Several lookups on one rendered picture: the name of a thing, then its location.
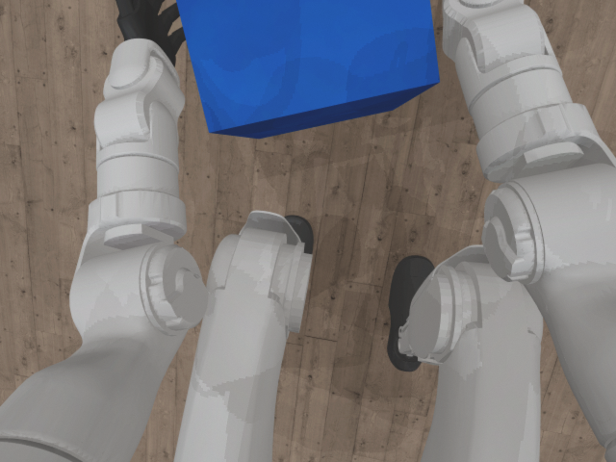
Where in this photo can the robot thigh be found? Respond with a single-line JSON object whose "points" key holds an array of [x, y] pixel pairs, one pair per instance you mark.
{"points": [[488, 403], [230, 405]]}

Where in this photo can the left robot forearm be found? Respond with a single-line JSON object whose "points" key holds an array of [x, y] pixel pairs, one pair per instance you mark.
{"points": [[136, 154]]}

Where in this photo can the left robot hand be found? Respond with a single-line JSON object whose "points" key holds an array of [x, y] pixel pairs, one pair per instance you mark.
{"points": [[139, 19]]}

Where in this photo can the right robot upper arm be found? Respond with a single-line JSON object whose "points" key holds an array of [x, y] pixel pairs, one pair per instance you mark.
{"points": [[556, 234]]}

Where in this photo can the left robot upper arm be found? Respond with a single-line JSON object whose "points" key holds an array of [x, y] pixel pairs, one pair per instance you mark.
{"points": [[133, 309]]}

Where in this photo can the left robot thigh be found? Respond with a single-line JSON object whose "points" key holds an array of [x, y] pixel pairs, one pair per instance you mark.
{"points": [[230, 405]]}

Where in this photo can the carton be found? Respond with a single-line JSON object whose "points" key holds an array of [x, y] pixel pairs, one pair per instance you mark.
{"points": [[269, 67]]}

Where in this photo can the right robot thigh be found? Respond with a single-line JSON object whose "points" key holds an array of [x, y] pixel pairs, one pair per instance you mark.
{"points": [[488, 403]]}

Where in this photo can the right robot forearm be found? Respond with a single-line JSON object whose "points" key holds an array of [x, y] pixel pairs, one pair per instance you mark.
{"points": [[526, 121]]}

